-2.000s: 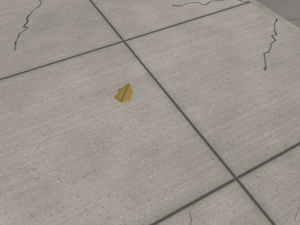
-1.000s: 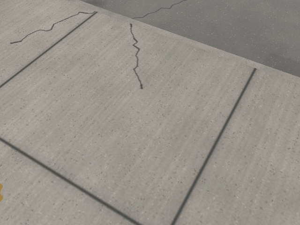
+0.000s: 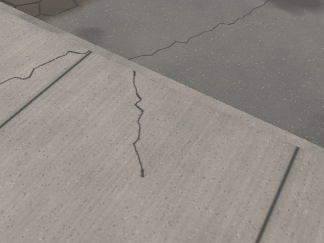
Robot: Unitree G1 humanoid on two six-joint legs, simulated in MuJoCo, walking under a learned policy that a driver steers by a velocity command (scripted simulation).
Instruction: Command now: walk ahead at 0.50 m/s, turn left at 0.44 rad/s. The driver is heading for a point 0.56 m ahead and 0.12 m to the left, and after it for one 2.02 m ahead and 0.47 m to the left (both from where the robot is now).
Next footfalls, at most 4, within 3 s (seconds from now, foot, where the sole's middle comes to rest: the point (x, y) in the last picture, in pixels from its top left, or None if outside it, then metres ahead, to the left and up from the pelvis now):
0.42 right None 0.42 -0.10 -0.76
0.94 left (106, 210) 0.57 0.26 -0.76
1.50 right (120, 133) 0.96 0.24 -0.76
1.96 left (75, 104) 1.14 0.50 -0.76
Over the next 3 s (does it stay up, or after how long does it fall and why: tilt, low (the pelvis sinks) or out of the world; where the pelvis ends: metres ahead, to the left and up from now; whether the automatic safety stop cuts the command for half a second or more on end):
stays up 1.61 0.37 -0.07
